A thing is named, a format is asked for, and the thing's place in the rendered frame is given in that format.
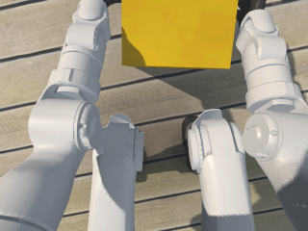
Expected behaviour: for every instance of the robot left upper arm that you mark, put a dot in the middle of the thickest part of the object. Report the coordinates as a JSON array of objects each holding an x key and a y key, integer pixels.
[{"x": 35, "y": 193}]

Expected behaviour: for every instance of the robot right upper arm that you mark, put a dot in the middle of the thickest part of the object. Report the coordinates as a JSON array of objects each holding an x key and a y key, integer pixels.
[{"x": 279, "y": 143}]

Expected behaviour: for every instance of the robot right forearm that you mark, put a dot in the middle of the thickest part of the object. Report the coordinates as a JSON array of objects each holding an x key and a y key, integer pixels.
[{"x": 267, "y": 70}]

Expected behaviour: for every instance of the right robot thigh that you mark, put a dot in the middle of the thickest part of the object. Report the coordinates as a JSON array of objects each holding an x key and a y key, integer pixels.
[{"x": 225, "y": 195}]

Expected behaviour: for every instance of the carton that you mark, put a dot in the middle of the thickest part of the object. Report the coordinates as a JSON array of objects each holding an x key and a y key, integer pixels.
[{"x": 183, "y": 34}]

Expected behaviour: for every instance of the right robot hand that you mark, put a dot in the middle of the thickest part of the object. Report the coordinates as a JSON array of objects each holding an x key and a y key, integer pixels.
[{"x": 247, "y": 6}]

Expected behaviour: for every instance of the robot thigh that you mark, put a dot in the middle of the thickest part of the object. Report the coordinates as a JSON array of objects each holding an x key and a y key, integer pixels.
[
  {"x": 225, "y": 195},
  {"x": 113, "y": 182}
]

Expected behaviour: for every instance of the left robot thigh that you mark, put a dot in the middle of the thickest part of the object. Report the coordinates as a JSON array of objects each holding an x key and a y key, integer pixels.
[{"x": 113, "y": 182}]

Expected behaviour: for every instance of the robot left forearm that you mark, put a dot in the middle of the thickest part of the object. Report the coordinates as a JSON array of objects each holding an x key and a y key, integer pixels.
[{"x": 78, "y": 73}]

